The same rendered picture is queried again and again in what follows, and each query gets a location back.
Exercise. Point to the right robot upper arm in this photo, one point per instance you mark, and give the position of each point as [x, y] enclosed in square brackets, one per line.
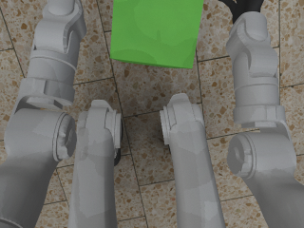
[266, 162]

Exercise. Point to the carton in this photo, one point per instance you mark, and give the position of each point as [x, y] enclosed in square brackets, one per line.
[157, 33]

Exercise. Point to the left robot upper arm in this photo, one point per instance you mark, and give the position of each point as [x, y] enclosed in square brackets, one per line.
[36, 141]

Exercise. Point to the left robot forearm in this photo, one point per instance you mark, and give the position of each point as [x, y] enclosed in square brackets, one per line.
[53, 58]

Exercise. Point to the right robot shin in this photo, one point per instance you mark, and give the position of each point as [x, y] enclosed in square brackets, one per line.
[195, 107]

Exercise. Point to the robot right hand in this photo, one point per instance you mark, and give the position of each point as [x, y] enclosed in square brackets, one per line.
[241, 6]

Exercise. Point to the right robot forearm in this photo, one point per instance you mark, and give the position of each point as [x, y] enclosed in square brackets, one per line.
[254, 69]

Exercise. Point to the right robot thigh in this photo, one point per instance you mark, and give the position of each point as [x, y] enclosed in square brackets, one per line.
[197, 195]

